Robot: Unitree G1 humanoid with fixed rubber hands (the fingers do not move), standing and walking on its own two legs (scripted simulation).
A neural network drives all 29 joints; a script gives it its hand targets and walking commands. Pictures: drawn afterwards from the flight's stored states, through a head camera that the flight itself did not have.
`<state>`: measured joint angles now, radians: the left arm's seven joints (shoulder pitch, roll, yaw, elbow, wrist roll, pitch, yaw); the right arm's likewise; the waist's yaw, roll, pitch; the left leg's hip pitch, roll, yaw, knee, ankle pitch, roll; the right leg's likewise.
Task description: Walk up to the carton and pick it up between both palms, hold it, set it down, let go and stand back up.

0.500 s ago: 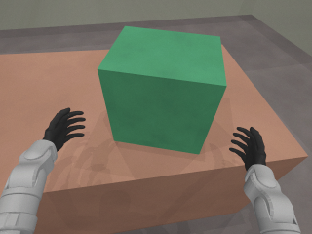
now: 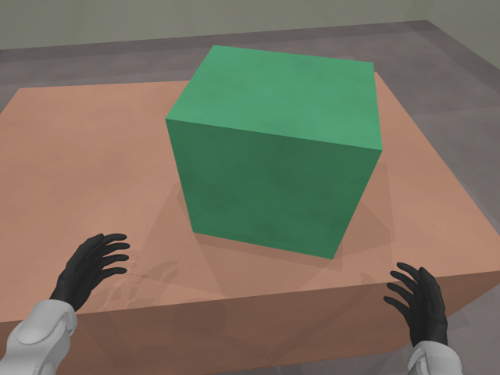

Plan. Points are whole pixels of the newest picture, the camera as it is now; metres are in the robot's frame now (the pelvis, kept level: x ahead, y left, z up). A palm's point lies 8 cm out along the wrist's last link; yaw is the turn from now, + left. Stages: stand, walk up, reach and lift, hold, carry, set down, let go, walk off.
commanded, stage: set down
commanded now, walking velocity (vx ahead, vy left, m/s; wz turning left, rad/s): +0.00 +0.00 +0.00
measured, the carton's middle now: (274, 155) +0.49 +0.01 +0.07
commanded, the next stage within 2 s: let go in 1.66 s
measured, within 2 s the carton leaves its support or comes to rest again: neither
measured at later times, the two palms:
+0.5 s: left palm (91, 325) +0.18 +0.27 +0.00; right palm (424, 341) +0.20 -0.22 -0.01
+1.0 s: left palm (112, 331) +0.17 +0.24 -0.01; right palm (434, 364) +0.18 -0.25 -0.06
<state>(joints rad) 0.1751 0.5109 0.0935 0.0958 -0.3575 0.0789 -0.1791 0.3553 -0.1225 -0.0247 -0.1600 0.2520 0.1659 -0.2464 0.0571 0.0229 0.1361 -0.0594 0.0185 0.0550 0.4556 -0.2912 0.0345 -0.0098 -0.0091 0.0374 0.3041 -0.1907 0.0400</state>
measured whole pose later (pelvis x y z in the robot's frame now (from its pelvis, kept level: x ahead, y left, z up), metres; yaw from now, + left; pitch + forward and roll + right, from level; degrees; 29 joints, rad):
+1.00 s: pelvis +0.00 -0.04 +0.00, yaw +1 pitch -8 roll +0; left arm 0.14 0.31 0.05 0.51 -0.15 0.03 -0.08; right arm 0.21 -0.18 -0.02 0.50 0.03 -0.05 -0.07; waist 0.02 0.08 0.05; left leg -0.01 0.02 0.03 0.40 -0.25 -0.01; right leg -0.01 0.00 0.02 0.38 -0.23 0.01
